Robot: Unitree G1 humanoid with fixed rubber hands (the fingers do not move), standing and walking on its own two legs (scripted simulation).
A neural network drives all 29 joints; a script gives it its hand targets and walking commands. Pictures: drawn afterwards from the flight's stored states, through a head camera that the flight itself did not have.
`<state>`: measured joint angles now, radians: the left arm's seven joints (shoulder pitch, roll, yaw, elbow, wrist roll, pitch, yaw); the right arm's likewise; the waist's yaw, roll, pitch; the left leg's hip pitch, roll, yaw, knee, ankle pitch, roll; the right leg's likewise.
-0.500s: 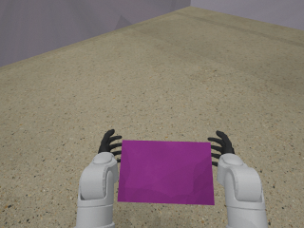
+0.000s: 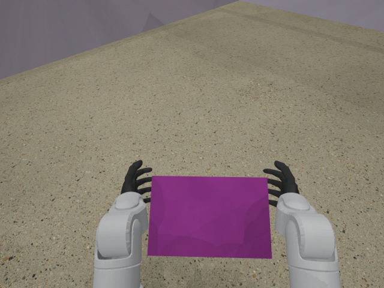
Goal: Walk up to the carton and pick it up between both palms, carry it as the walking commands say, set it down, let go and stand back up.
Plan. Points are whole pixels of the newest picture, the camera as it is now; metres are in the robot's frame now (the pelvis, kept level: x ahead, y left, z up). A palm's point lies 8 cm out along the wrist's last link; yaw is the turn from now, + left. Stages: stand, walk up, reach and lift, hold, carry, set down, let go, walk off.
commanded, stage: carry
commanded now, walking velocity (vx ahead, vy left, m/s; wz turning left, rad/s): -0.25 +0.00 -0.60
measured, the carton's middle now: (207, 213) +0.30 +0.00 -0.01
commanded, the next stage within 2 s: none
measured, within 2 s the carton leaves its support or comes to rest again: neither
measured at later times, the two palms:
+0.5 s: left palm (138, 243) +0.19 +0.12 +0.09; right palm (327, 284) +0.13 -0.17 +0.09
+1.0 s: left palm out of the picture +0.07 +0.07 +0.09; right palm out of the picture -0.07 -0.19 +0.10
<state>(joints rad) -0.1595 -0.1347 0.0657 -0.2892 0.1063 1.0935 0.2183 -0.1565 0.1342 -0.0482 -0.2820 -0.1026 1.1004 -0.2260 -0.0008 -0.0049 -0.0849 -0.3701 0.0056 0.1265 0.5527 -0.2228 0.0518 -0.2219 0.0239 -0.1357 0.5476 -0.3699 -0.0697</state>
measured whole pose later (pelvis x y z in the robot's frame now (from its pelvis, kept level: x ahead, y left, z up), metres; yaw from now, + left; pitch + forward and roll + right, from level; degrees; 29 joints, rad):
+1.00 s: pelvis -0.25 +0.06 -0.01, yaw -26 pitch +6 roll +1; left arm -0.15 -0.13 0.04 -0.52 0.11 1.23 0.22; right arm -0.15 0.13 -0.02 -0.51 -0.08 1.23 -0.25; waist -0.02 -0.06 -0.03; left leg -0.32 0.01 0.07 0.55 -0.32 -0.02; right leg -0.53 0.04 0.15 0.56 -0.13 0.03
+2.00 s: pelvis -0.55 +0.25 +0.01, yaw -61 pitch +2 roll -4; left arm -0.15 -0.13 0.02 -0.53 0.10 1.27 0.24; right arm -0.12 0.13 -0.03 -0.50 -0.10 1.23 -0.21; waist 0.04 0.01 -0.02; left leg -0.35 0.16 0.16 0.55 -0.24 0.01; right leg -0.48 -0.01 -0.05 1.01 -0.44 0.07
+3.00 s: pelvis -0.72 +0.54 +0.01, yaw -68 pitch +2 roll +1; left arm -0.12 -0.13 0.02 -0.43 0.11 1.24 0.21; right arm -0.11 0.13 -0.02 -0.45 -0.10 1.27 -0.23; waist -0.04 0.01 -0.06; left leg -0.58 0.00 0.05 1.06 -0.39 -0.04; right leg -0.27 -0.06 -0.11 0.49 -0.25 -0.01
